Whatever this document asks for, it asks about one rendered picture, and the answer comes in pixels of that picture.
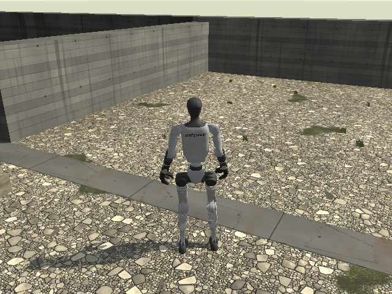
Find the robot right forearm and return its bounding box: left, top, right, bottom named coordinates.
left=217, top=148, right=228, bottom=170

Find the right robot thigh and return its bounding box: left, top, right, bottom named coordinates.
left=205, top=171, right=217, bottom=213

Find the right robot hand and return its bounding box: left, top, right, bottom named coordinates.
left=215, top=167, right=228, bottom=179

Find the robot left upper arm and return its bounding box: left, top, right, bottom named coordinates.
left=167, top=124, right=182, bottom=159

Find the robot right upper arm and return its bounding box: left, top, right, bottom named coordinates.
left=208, top=124, right=224, bottom=157

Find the left robot hand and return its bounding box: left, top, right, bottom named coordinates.
left=160, top=171, right=174, bottom=185

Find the robot left shin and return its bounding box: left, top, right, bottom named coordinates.
left=178, top=204, right=187, bottom=246

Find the robot left forearm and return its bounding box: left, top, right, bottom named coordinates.
left=161, top=150, right=173, bottom=174

